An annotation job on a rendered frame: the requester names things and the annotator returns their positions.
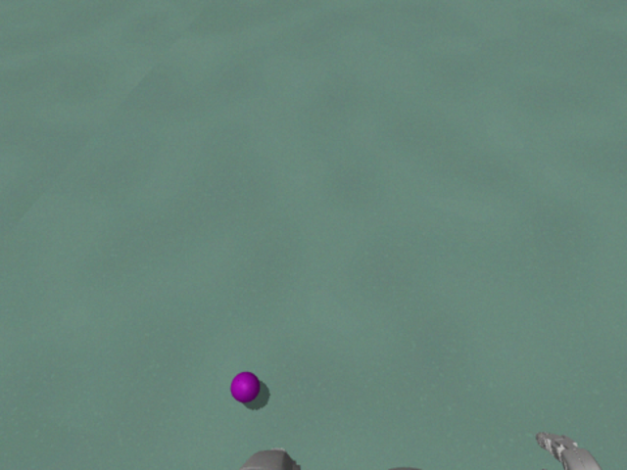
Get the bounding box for right robot hand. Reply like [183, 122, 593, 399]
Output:
[536, 432, 602, 470]

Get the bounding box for ball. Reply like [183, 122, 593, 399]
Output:
[230, 372, 260, 402]

